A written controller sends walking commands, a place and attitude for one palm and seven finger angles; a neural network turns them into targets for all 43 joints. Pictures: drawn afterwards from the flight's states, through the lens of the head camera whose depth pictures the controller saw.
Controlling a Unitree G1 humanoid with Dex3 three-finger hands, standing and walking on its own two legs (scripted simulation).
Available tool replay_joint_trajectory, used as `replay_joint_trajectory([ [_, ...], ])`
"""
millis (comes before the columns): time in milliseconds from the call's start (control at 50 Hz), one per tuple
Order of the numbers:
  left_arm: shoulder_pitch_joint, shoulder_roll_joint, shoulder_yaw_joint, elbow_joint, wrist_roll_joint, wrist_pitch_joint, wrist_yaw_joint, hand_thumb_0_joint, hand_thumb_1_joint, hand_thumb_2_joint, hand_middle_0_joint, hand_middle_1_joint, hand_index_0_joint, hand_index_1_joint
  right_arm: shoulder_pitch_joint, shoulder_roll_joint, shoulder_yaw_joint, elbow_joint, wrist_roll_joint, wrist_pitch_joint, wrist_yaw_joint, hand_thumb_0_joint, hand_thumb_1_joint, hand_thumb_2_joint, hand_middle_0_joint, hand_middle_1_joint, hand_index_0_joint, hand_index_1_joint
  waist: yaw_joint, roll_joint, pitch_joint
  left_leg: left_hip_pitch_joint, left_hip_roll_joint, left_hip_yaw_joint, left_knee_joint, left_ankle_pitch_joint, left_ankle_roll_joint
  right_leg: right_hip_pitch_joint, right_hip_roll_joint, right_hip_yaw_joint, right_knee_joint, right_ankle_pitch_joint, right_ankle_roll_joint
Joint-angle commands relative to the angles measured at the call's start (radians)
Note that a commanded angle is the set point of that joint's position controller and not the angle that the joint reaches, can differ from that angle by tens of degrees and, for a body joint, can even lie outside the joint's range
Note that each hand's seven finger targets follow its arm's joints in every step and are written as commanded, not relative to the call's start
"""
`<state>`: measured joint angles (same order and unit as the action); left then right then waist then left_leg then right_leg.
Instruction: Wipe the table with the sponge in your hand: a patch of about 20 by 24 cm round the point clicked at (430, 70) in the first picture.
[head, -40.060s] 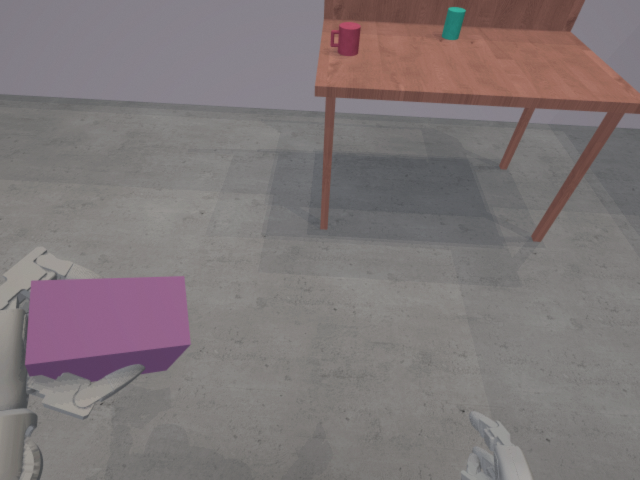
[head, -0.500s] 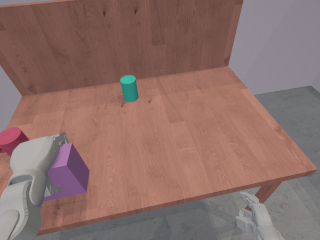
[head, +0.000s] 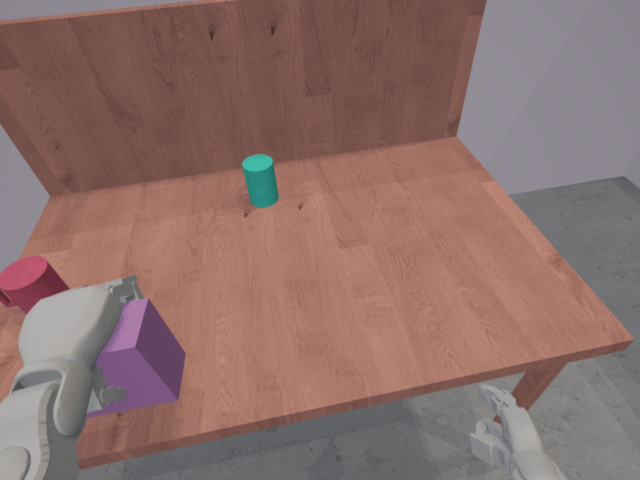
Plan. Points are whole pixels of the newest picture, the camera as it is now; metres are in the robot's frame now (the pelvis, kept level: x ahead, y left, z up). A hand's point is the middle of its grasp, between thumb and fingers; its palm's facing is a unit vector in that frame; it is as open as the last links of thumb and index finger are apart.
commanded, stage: bring the sponge back beside the body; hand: left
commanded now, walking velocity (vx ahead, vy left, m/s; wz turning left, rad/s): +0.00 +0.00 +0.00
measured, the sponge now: (123, 368) +0.20 +0.29 +0.05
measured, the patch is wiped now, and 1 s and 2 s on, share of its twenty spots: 1.00 1.00 1.00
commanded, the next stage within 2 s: step back with the hand held close in 0.66 s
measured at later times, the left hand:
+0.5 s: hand (103, 362) +0.18 +0.28 +0.10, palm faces +0.05 -0.13 -0.99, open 10.4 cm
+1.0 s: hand (133, 338) +0.19 +0.23 +0.14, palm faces +0.30 -0.87 -0.40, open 10.4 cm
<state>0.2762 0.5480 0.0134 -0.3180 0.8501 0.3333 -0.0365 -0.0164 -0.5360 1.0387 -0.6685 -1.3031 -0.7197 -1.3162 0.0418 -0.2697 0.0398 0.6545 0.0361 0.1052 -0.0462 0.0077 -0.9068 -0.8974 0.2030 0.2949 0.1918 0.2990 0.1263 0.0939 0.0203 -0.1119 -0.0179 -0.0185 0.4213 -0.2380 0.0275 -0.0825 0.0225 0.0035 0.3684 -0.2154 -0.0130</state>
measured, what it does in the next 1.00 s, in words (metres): stands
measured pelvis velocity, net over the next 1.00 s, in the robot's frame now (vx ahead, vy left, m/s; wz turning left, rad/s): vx -0.02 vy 0.00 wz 0.01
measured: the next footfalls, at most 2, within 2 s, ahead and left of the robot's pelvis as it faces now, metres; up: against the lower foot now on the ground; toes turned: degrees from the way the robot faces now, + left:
right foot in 2.00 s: -0.09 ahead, -0.12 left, +0.00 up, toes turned +3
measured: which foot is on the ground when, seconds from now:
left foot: down 0.00-1.00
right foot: down 0.00-1.00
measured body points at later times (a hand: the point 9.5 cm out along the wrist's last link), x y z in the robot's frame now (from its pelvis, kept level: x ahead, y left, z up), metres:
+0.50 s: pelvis -0.01 -0.01 +0.00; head -0.03 -0.04 +0.45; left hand +0.17 +0.28 +0.16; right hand +0.24 -0.21 -0.08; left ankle +0.00 +0.10 -0.74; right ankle -0.01 -0.12 -0.74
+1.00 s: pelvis -0.02 +0.00 -0.01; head -0.01 +0.01 +0.44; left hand +0.17 +0.27 +0.17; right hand +0.19 -0.22 -0.07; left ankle +0.00 +0.10 -0.74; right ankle +0.00 -0.12 -0.74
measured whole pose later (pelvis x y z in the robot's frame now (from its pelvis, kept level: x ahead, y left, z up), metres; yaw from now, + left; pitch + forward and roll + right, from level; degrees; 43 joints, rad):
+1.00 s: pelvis -0.02 +0.00 -0.01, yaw +1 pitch +0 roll -1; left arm 0.46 0.40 0.28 -0.56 -0.06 -0.01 0.08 -0.02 -0.54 1.04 -0.67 -1.30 -0.72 -1.31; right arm 0.16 -0.23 0.06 0.51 0.02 0.03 -0.07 0.01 -0.91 -0.90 0.20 0.30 0.20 0.30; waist 0.03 0.00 0.01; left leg -0.29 -0.01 -0.04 0.57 -0.27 0.02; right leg -0.25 0.03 -0.02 0.50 -0.25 -0.01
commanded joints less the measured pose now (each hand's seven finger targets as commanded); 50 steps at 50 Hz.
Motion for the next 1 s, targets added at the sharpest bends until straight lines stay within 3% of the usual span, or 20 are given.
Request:
replay_joint_trajectory([
  [0,-0.183,0.221,0.165,-0.22,0.035,-0.01,0.054,0.0,0.1,1.3,-1.2,-1.6,-1.2,-1.6,-0.236,-0.101,-0.034,-0.203,0.003,-0.065,-0.006,0.0,-0.9,-0.9,0.2,0.3,0.2,0.3,0.007,-0.01,-0.159,0.034,0.006,-0.072,-0.049,0.24,0.019,0.008,0.0,0.067,-0.047,0.153,-0.061],
  [120,-0.13,0.22,0.181,-0.272,0.024,0.004,0.063,0.0,0.1,1.3,-1.2,-1.6,-1.2,-1.6,-0.272,-0.1,-0.035,-0.21,0.005,-0.075,0.001,0.0,-0.9,-0.9,0.2,0.3,0.2,0.3,0.01,0.005,-0.162,0.033,0.009,-0.08,-0.052,0.225,0.016,0.022,0.013,0.106,-0.042,0.153,-0.069],
  [180,-0.106,0.184,0.142,-0.229,0.028,0.022,0.051,0.0,0.1,1.3,-1.2,-1.6,-1.2,-1.6,-0.253,-0.1,-0.03,-0.206,0.002,-0.065,0.002,0.0,-0.9,-0.9,0.2,0.3,0.2,0.3,0.013,-0.03,-0.133,0.025,0.006,-0.07,-0.05,0.232,0.02,0.004,0.004,0.064,-0.048,0.148,-0.061],
  [220,-0.114,0.214,0.168,-0.289,0.025,0.02,0.057,0.0,0.1,1.3,-1.2,-1.6,-1.2,-1.6,-0.279,-0.099,-0.033,-0.214,0.006,-0.071,0.002,0.0,-0.9,-0.9,0.2,0.3,0.2,0.3,0.008,-0.01,-0.142,0.022,0.011,-0.078,-0.056,0.195,0.02,0.008,0.013,0.108,-0.047,0.112,-0.066],
  [280,-0.095,0.192,0.148,-0.248,0.031,0.026,0.05,0.0,0.1,1.3,-1.2,-1.6,-1.2,-1.6,-0.257,-0.098,-0.028,-0.21,0.0,-0.066,0.001,0.0,-0.9,-0.9,0.2,0.3,0.2,0.3,0.017,-0.026,-0.133,0.022,0.005,-0.065,-0.045,0.214,0.024,0.002,0.002,0.071,-0.048,0.129,-0.062],
  [320,-0.117,0.229,0.182,-0.299,0.031,0.019,0.058,0.0,0.1,1.3,-1.2,-1.6,-1.2,-1.6,-0.279,-0.098,-0.032,-0.213,0.004,-0.071,0.0,0.0,-0.9,-0.9,0.2,0.3,0.2,0.3,0.01,-0.025,-0.144,0.023,0.008,-0.076,-0.047,0.192,0.02,0.006,0.013,0.119,-0.047,0.112,-0.066],
  [380,-0.097,0.192,0.151,-0.229,0.026,0.021,0.051,0.0,0.1,1.3,-1.2,-1.6,-1.2,-1.6,-0.252,-0.098,-0.027,-0.207,0.001,-0.066,-0.003,0.0,-0.9,-0.9,0.2,0.3,0.2,0.3,0.013,-0.043,-0.123,0.022,0.003,-0.061,-0.04,0.197,0.024,-0.011,0.001,0.079,-0.057,0.113,-0.06],
  [420,-0.119,0.218,0.174,-0.285,0.022,0.013,0.059,0.0,0.1,1.3,-1.2,-1.6,-1.2,-1.6,-0.282,-0.096,-0.032,-0.213,0.005,-0.075,-0.004,0.0,-0.9,-0.9,0.2,0.3,0.2,0.3,0.007,-0.022,-0.134,0.025,0.006,-0.071,-0.044,0.173,0.021,-0.007,0.011,0.125,-0.057,0.091,-0.064],
  [480,-0.112,0.191,0.146,-0.238,0.027,0.014,0.051,0.0,0.1,1.3,-1.2,-1.6,-1.2,-1.6,-0.255,-0.097,-0.025,-0.208,0.0,-0.071,-0.006,0.0,-0.9,-0.9,0.2,0.3,0.2,0.3,0.012,-0.024,-0.126,0.026,0.003,-0.06,-0.042,0.191,0.024,-0.01,0.002,0.079,-0.06,0.102,-0.06],
  [620,-0.129,0.229,0.181,-0.295,0.035,0.006,0.063,0.0,0.1,1.3,-1.2,-1.6,-1.2,-1.6,-0.285,-0.095,-0.03,-0.212,0.003,-0.08,-0.004,0.0,-0.9,-0.9,0.2,0.3,0.2,0.3,0.012,0.006,-0.132,0.018,0.006,-0.075,-0.055,0.163,0.02,0.003,0.013,0.119,-0.056,0.073,-0.067],
  [640,-0.139,0.2,0.154,-0.274,0.042,0.012,0.058,0.0,0.1,1.3,-1.2,-1.6,-1.2,-1.6,-0.268,-0.089,-0.022,-0.218,0.0,-0.079,-0.004,0.0,-0.9,-0.9,0.2,0.3,0.2,0.3,0.022,0.009,-0.148,0.019,0.0,-0.064,-0.05,0.177,0.026,0.011,0.005,0.077,-0.049,0.079,-0.065],
  [720,-0.109,0.213,0.175,-0.27,0.025,0.017,0.064,0.0,0.1,1.3,-1.2,-1.6,-1.2,-1.6,-0.285,-0.096,-0.031,-0.21,0.006,-0.078,-0.002,0.0,-0.9,-0.9,0.2,0.3,0.2,0.3,0.01,-0.022,-0.123,0.011,0.007,-0.074,-0.056,0.158,0.019,-0.003,0.013,0.118,-0.058,0.067,-0.066],
  [740,-0.124,0.195,0.155,-0.256,0.029,0.022,0.056,0.0,0.1,1.3,-1.2,-1.6,-1.2,-1.6,-0.272,-0.092,-0.022,-0.218,0.002,-0.078,-0.002,0.0,-0.9,-0.9,0.2,0.3,0.2,0.3,0.021,-0.013,-0.145,0.012,0.001,-0.063,-0.049,0.175,0.025,0.011,0.002,0.082,-0.051,0.086,-0.064],
  [760,-0.117,0.182,0.142,-0.195,0.033,0.025,0.058,0.0,0.1,1.3,-1.2,-1.6,-1.2,-1.6,-0.257,-0.093,-0.027,-0.195,0.005,-0.074,-0.005,0.0,-0.9,-0.9,0.2,0.3,0.2,0.3,-0.002,-0.062,-0.106,0.004,0.005,-0.061,-0.047,0.17,0.018,-0.025,0.007,0.09,-0.06,0.073,-0.059],
  [780,-0.286,0.012,0.34,-0.407,-0.841,-0.19,0.082,0.0,0.1,1.3,-1.2,-1.6,-1.2,-1.6,-0.09,-0.056,-0.034,-0.397,0.013,-0.082,-0.014,0.0,-0.9,-0.9,0.2,0.3,0.2,0.3,-0.107,-0.189,0.044,-0.026,0.019,-0.065,0.029,0.019,0.037,-0.208,-0.013,0.136,-0.087,0.189,-0.047],
  [800,-0.071,0.102,0.379,-0.186,-0.846,-0.253,0.099,0.0,0.1,1.3,-1.2,-1.6,-1.2,-1.6,-0.037,-0.063,-0.009,-0.317,-0.005,-0.091,-0.017,0.0,-0.9,-0.9,0.2,0.3,0.2,0.3,-0.083,-0.264,-0.014,-0.024,0.023,-0.074,0.05,0.0,0.036,-0.206,-0.047,0.108,-0.062,0.18,-0.045],
  [820,-0.03,0.098,0.428,-0.25,-0.891,-0.307,0.113,0.0,0.1,1.3,-1.2,-1.6,-1.2,-1.6,0.003,-0.065,-0.021,-0.312,-0.001,-0.095,-0.026,0.0,-0.9,-0.9,0.2,0.3,0.2,0.3,-0.081,-0.29,-0.048,-0.008,0.024,-0.084,0.073,0.01,0.027,-0.209,-0.082,0.133,-0.062,0.181,-0.037],
  [860,-0.017,0.051,0.394,-0.41,-0.926,-0.379,0.128,0.0,0.1,1.3,-1.2,-1.6,-1.2,-1.6,0.009,-0.067,-0.031,-0.304,-0.003,-0.109,-0.036,0.0,-0.9,-0.9,0.2,0.3,0.2,0.3,-0.1,-0.158,-0.17,0.004,0.056,-0.068,0.128,0.075,0.024,-0.19,-0.159,0.125,0.0,0.278,-0.037],
  [920,0.101,0.083,0.46,-0.525,-0.943,-0.436,0.159,0.0,0.1,1.3,-1.2,-1.6,-1.2,-1.6,0.029,-0.092,-0.043,-0.292,-0.018,-0.124,-0.045,0.0,-0.9,-0.9,0.2,0.3,0.2,0.3,-0.094,0.045,-0.229,-0.057,0.102,-0.117,0.11,0.242,0.027,-0.149,-0.149,0.095,0.11,0.322,-0.034],
  [980,0.186,0.036,0.457,-0.497,-0.94,-0.452,0.163,0.0,0.1,1.3,-1.2,-1.6,-1.2,-1.6,0.05,-0.09,-0.056,-0.283,-0.018,-0.122,-0.038,0.0,-0.9,-0.9,0.2,0.3,0.2,0.3,-0.101,0.023,-0.244,-0.118,0.132,-0.145,0.123,0.324,0.029,-0.16,-0.123,0.055,0.152,0.248,-0.02],
])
